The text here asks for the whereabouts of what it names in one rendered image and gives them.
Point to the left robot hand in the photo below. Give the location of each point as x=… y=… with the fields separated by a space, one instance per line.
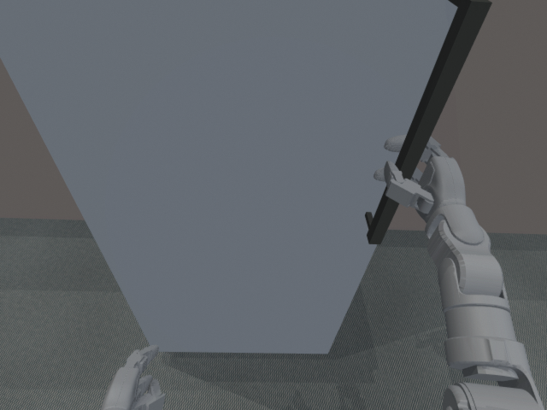
x=126 y=389

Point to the right robot hand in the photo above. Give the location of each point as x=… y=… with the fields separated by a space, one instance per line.
x=441 y=183

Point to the robot right upper arm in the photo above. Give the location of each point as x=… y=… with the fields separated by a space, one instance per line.
x=468 y=396

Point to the handle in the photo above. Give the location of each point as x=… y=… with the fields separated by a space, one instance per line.
x=463 y=31

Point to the fridge door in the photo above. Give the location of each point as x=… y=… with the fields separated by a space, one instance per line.
x=222 y=152

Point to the right robot forearm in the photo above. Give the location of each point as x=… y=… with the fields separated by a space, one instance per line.
x=481 y=337

